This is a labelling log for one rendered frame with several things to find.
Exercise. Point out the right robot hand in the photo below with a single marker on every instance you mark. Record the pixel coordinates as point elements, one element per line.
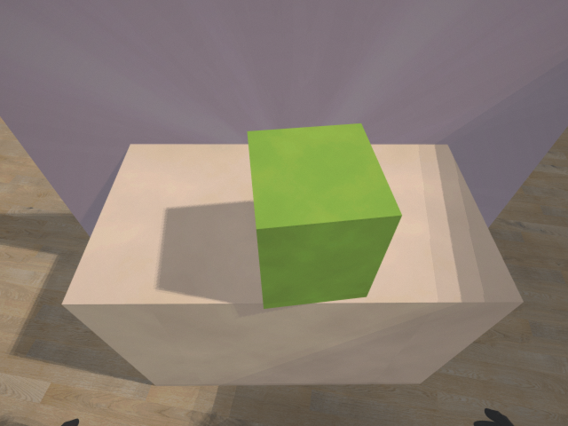
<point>497,418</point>

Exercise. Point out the pedestal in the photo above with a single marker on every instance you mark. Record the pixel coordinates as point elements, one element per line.
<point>170,278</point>

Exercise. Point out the carton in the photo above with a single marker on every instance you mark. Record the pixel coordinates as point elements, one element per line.
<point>325,214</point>

